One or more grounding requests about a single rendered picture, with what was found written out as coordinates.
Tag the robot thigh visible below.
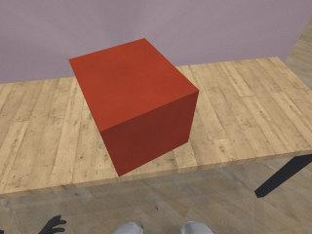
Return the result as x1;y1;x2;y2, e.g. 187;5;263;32
180;221;214;234
112;222;143;234

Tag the robot right thigh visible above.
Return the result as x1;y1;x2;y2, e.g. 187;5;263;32
180;221;214;234

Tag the table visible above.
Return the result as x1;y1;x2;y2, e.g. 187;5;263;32
0;57;312;234

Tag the carton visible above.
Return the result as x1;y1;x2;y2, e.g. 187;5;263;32
69;38;200;177

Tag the left robot hand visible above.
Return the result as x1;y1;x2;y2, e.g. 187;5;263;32
38;215;67;234

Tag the robot left thigh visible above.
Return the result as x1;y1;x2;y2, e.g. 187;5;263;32
112;222;143;234

